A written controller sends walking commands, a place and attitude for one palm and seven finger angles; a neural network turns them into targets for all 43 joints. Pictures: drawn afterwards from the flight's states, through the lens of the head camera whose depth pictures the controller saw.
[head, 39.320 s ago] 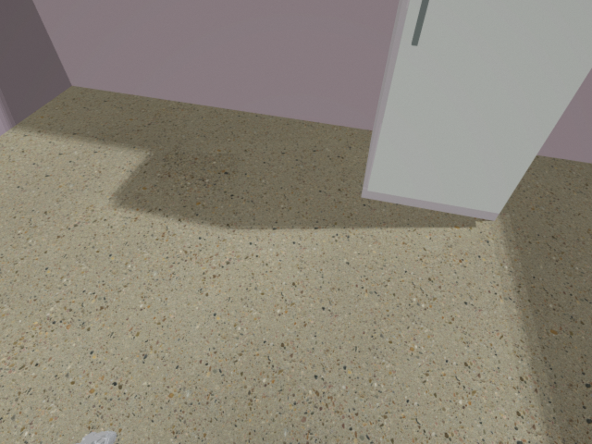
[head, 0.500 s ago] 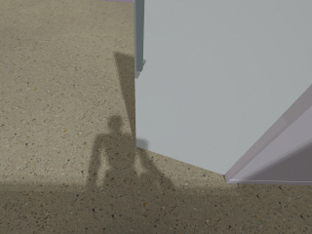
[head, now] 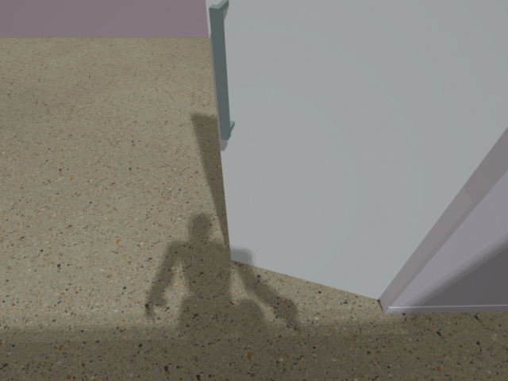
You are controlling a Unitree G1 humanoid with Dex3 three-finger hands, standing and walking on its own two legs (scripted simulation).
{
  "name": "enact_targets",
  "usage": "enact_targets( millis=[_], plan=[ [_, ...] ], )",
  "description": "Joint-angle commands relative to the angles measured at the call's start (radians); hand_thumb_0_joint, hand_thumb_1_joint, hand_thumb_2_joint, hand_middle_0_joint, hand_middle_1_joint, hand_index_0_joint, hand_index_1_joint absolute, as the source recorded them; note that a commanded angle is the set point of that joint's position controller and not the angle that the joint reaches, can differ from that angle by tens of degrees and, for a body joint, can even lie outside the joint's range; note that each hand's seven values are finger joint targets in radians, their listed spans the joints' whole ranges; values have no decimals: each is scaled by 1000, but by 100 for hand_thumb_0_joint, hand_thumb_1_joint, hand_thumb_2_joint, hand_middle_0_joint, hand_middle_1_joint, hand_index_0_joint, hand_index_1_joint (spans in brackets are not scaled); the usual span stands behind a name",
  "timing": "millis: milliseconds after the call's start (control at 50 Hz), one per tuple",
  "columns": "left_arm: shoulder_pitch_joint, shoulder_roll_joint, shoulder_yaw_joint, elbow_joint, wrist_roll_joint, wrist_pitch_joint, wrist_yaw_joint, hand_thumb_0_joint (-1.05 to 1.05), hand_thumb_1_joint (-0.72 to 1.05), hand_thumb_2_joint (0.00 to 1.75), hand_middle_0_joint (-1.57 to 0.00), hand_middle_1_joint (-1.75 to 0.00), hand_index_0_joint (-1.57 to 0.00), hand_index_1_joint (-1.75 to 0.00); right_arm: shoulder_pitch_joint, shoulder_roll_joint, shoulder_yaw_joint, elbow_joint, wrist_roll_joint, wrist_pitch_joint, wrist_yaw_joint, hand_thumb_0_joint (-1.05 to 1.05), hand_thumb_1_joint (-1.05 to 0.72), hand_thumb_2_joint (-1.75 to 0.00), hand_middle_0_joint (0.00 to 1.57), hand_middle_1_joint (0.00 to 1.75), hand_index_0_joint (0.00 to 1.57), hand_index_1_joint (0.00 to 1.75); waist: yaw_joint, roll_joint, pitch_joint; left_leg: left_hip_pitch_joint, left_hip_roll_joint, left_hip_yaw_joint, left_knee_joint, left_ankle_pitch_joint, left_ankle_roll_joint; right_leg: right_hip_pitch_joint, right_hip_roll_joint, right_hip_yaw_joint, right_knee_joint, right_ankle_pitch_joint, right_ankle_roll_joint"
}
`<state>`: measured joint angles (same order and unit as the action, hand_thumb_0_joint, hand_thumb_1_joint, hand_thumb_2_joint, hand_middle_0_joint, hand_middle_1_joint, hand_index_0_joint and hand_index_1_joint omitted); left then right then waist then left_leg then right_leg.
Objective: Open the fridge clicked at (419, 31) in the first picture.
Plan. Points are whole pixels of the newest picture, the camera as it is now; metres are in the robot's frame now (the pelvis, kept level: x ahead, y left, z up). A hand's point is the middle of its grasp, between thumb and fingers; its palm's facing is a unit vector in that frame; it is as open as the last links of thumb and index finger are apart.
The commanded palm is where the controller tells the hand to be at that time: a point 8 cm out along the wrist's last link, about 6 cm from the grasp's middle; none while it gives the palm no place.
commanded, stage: let the arm hang, fingers relaxed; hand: left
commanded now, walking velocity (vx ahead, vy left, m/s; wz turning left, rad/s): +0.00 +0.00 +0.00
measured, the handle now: (225, 78) +0.66 +0.10 +0.15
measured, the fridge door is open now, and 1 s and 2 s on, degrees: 72 72 72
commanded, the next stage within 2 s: look to check the result in 0.18 s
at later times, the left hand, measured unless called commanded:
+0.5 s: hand out of the picture +0.10 +0.24 -0.16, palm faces -0.03 -0.94 -0.33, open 7.4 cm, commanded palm none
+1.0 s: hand out of the picture +0.13 +0.22 -0.15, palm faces -0.03 -0.95 -0.32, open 7.4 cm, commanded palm none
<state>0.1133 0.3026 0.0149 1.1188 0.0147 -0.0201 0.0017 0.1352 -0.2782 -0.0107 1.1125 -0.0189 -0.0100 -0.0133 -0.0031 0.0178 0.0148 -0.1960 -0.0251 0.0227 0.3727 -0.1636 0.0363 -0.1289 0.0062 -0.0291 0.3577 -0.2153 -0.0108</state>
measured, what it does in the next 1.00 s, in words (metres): stands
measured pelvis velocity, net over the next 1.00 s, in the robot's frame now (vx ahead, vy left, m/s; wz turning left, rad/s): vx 0.04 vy -0.02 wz -0.01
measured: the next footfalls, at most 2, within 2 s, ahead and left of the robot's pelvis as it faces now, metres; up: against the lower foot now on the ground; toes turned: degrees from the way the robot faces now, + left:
none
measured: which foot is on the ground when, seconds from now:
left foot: down 0.00-1.00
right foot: down 0.00-1.00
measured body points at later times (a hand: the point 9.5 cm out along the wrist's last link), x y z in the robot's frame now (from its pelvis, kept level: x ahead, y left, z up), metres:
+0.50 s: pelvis +0.03 -0.01 +0.00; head +0.05 -0.01 +0.45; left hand +0.10 +0.28 -0.13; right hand +0.10 -0.31 -0.13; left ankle +0.02 +0.09 -0.75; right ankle -0.01 -0.11 -0.75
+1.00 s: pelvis +0.04 -0.02 +0.00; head +0.05 -0.02 +0.45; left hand +0.13 +0.27 -0.13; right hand +0.11 -0.31 -0.14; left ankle +0.02 +0.09 -0.75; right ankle -0.01 -0.11 -0.75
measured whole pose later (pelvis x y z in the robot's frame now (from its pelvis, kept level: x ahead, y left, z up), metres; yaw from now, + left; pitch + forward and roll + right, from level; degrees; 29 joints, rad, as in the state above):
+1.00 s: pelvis +0.04 -0.02 +0.00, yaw -1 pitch -1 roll +0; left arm 0.10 0.31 0.01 1.12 0.01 -0.02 0.01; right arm 0.10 -0.32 0.00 1.12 -0.01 -0.01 -0.02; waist -0.01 0.00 0.03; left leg -0.11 0.00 0.03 0.31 -0.19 0.00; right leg -0.04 0.03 -0.02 0.28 -0.23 -0.04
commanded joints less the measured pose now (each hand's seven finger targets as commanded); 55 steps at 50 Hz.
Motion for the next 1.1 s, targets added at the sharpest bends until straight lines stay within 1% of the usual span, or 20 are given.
enact_targets(
  millis=[0,40,60,140,180,240,340,380,480,520,560,620,680,780,820,860,940,1000,1040,1080],
  plan=[
    [-24,186,29,-47,0,-13,8,0,90,90,-20,-30,-20,-30,-35,-200,-32,-45,0,-17,-5,0,-90,-90,20,30,20,30,1,-11,-16,27,145,-142,-88,101,1,-7,-124,110,-73,85,-34],
    [-33,195,29,-49,0,-12,6,0,90,90,-20,-30,-20,-30,-53,-213,-32,-47,0,-17,-4,0,-90,-90,20,30,20,30,2,4,-13,33,147,-145,-100,80,0,-9,-124,110,-81,62,-31],
    [-34,199,30,-51,2,-14,6,0,90,90,-20,-30,-20,-30,-56,-214,-32,-49,1,-16,-3,0,-90,-90,20,30,20,30,4,-10,-18,35,146,-142,-93,92,1,-3,-124,112,-87,74,-31],
    [-56,209,28,-54,-1,-17,6,0,90,90,-20,-30,-20,-30,-71,-232,-31,-48,1,-18,-3,0,-90,-90,20,30,20,30,-2,-5,-40,59,148,-136,-95,125,-6,14,-130,116,-91,111,-31],
    [-51,215,29,-55,-1,-19,6,0,90,90,-20,-30,-20,-30,-74,-234,-31,-51,2,-20,-3,0,-90,-90,20,30,20,30,-2,-11,-68,83,150,-132,-84,169,-5,31,-136,114,-86,161,-32],
    [-55,218,28,-52,-3,-18,6,0,90,90,-20,-30,-20,-30,-82,-244,-29,-51,2,-19,-4,0,-90,-90,20,30,20,30,-2,9,-71,97,151,-131,-84,185,-7,37,-135,115,-89,176,-32],
    [-53,221,27,-49,-5,-19,8,0,90,90,-20,-30,-20,-30,-82,-250,-27,-50,4,-17,-7,0,-90,-90,20,30,20,30,-5,-7,-78,117,154,-125,-79,209,-9,49,-138,113,-90,216,-33],
    [-53,224,27,-48,-4,-18,9,0,90,90,-20,-30,-20,-30,-82,-247,-28,-48,6,-15,-7,0,-90,-90,20,30,20,30,-6,-6,-68,117,155,-120,-78,214,-10,48,-139,111,-92,229,-33],
    [-41,222,28,-44,-5,-20,13,0,90,90,-20,-30,-20,-30,-70,-246,-28,-47,6,-15,-10,0,-90,-90,20,30,20,30,-6,-17,-98,141,157,-113,-65,260,-8,73,-143,109,-84,298,-35],
    [-41,223,27,-44,-5,-20,14,0,90,90,-20,-30,-20,-30,-69,-244,-28,-45,7,-14,-11,0,-90,-90,20,30,20,30,-5,-11,-91,141,156,-113,-66,269,-10,76,-142,108,-84,308,-35],
    [-38,221,28,-44,-5,-20,15,0,90,90,-20,-30,-20,-30,-71,-243,-28,-46,7,-13,-12,0,-90,-90,20,30,20,30,-5,-30,-76,141,156,-112,-63,264,-9,64,-140,107,-87,312,-34],
    [-40,220,27,-44,-6,-19,16,0,90,90,-20,-30,-20,-30,-70,-239,-28,-42,7,-12,-12,0,-90,-90,20,30,20,30,-5,-21,-71,138,156,-110,-71,249,-10,67,-140,111,-91,301,-34],
    [-35,219,30,-45,-5,-21,18,0,90,90,-20,-30,-20,-30,-61,-236,-29,-41,6,-13,-13,0,-90,-90,20,30,20,30,-6,-31,-88,148,156,-102,-59,284,-11,84,-144,105,-81,365,-33],
    [-36,214,31,-48,-5,-20,19,0,90,90,-20,-30,-20,-30,-62,-230,-29,-41,6,-12,-15,0,-90,-90,20,30,20,30,-6,-20,-64,141,156,-101,-66,272,-13,77,-141,110,-86,350,-34],
    [-38,214,30,-50,-5,-20,18,0,90,90,-20,-30,-20,-30,-61,-232,-28,-41,5,-12,-14,0,-90,-90,20,30,20,30,-5,-15,-68,140,156,-103,-69,269,-14,83,-140,113,-87,345,-35],
    [-35,213,32,-51,-4,-21,19,0,90,90,-20,-30,-20,-30,-59,-227,-28,-44,6,-13,-16,0,-90,-90,20,30,20,30,-5,-32,-71,146,156,-101,-64,277,-13,82,-138,110,-88,360,-34],
    [-40,212,32,-52,-5,-19,18,0,90,90,-20,-30,-20,-30,-59,-232,-28,-43,5,-13,-16,0,-90,-90,20,30,20,30,-5,-11,-60,141,158,-98,-72,267,-14,81,-140,114,-92,344,-36],
    [-37,213,33,-51,-6,-20,17,0,90,90,-20,-30,-20,-30,-55,-229,-28,-42,5,-13,-16,0,-90,-90,20,30,20,30,-5,-22,-67,146,157,-99,-72,257,-14,83,-140,115,-95,341,-35],
    [-40,214,33,-51,-6,-20,17,0,90,90,-20,-30,-20,-30,-57,-232,-29,-42,5,-12,-16,0,-90,-90,20,30,20,30,-6,-24,-51,140,157,-96,-78,236,-15,73,-139,119,-102,327,-34],
    [-38,216,34,-52,-5,-20,18,0,90,90,-20,-30,-20,-30,-51,-231,-29,-40,5,-12,-16,0,-90,-90,20,30,20,30,-6,-14,-62,144,158,-94,-73,243,-17,84,-140,121,-100,345,-36]
  ],
)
